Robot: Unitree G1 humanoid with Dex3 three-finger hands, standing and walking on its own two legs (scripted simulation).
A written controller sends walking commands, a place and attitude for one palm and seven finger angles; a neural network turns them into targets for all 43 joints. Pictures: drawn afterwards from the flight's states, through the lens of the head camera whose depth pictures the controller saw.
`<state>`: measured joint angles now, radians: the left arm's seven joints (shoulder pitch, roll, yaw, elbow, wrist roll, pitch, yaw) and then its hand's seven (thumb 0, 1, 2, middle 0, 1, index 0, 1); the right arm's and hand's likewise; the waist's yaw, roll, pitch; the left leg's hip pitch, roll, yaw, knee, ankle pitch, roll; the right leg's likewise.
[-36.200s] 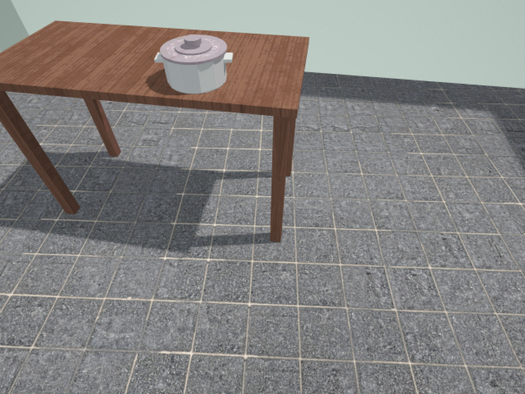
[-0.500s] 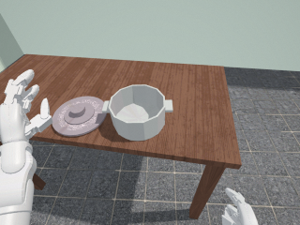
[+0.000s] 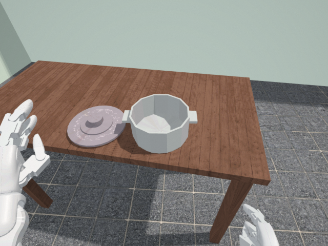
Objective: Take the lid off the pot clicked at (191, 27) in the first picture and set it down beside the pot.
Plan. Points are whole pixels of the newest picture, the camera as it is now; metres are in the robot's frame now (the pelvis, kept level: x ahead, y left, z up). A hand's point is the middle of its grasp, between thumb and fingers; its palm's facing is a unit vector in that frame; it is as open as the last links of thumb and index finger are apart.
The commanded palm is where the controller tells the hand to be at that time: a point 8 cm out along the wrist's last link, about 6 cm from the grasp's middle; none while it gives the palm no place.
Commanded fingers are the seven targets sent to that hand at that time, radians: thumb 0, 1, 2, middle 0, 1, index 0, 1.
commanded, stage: draw the hand back to the body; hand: left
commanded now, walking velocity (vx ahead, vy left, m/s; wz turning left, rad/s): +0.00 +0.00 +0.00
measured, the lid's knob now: (95, 119) +0.51 +0.31 +0.00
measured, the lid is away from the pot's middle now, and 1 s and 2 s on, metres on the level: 0.24 0.24 0.24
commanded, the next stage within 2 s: step back with the hand held close in 0.36 s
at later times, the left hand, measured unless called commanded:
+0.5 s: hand (33, 169) +0.20 +0.26 +0.17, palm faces +0.41 -0.83 -0.37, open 7.4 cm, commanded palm +0.15 +0.30 +0.18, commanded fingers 0.00 0.90 0.90 -0.20 -0.30 -0.20 -0.30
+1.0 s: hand (27, 174) +0.18 +0.26 +0.18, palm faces +0.34 -0.79 -0.51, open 7.4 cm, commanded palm +0.12 +0.30 +0.18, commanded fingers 0.00 0.90 0.90 -0.20 -0.30 -0.20 -0.30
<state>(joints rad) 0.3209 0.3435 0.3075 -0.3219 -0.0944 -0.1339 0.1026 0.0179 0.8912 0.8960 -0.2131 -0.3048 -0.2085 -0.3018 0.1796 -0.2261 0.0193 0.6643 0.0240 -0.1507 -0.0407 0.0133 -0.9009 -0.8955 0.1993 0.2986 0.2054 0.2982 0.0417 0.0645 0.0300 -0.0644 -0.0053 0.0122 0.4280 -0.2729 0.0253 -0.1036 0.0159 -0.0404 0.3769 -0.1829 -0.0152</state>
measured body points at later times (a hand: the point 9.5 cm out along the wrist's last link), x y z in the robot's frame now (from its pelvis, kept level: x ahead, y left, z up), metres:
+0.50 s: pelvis +0.02 +0.02 +0.00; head -0.01 +0.01 +0.45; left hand +0.17 +0.31 +0.19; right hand +0.21 -0.19 -0.07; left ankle -0.02 +0.10 -0.74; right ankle +0.02 -0.11 -0.74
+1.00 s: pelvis -0.02 +0.03 -0.01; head +0.00 +0.04 +0.43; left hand +0.15 +0.30 +0.21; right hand +0.14 -0.21 -0.09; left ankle -0.02 +0.10 -0.74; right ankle +0.01 -0.11 -0.74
